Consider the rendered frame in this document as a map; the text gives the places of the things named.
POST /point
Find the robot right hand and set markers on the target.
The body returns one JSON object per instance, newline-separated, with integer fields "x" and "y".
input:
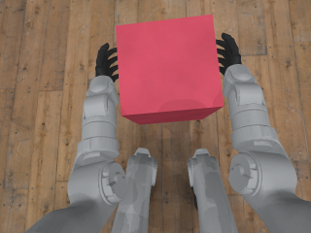
{"x": 230, "y": 53}

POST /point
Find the robot left thigh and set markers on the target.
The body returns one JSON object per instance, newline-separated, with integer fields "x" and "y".
{"x": 132, "y": 215}

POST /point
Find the left robot forearm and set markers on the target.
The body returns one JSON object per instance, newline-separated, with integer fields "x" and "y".
{"x": 99, "y": 124}

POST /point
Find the right robot forearm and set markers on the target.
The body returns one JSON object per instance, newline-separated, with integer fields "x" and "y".
{"x": 251, "y": 128}

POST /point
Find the robot left upper arm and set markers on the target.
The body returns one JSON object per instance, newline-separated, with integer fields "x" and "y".
{"x": 94, "y": 191}

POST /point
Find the robot right upper arm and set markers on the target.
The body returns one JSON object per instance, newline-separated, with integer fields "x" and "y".
{"x": 267, "y": 181}

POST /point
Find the robot left hand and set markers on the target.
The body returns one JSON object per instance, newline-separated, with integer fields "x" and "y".
{"x": 103, "y": 63}

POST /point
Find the left robot shin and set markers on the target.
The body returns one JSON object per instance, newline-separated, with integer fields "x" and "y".
{"x": 132, "y": 157}

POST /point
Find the carton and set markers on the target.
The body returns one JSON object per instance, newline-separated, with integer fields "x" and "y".
{"x": 169, "y": 70}

